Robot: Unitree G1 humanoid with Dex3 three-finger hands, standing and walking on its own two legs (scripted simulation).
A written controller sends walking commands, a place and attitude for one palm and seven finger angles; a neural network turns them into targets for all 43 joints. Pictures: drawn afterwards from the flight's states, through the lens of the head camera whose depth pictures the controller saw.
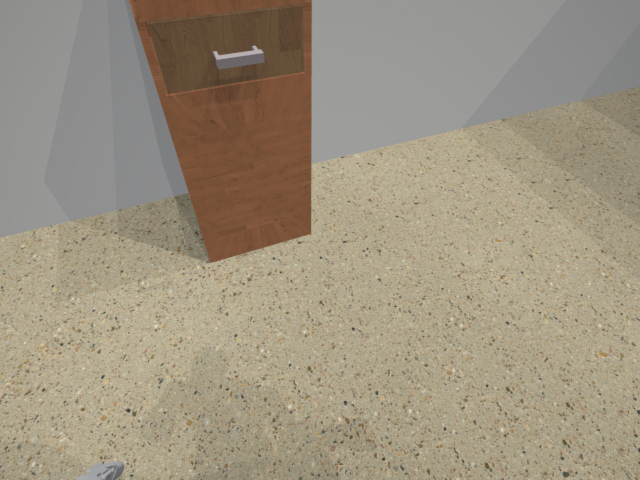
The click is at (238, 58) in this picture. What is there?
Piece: drawer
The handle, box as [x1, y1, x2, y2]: [213, 46, 264, 68]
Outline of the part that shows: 263,53 260,49 258,50 255,46 252,46 251,51 224,55 218,55 216,51 213,51 213,55 215,57 218,68 263,62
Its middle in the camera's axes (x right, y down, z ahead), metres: -0.22 -0.48 +1.00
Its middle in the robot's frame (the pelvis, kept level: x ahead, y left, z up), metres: +1.07 +0.27 +0.04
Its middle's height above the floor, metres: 0.81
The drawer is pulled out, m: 0.00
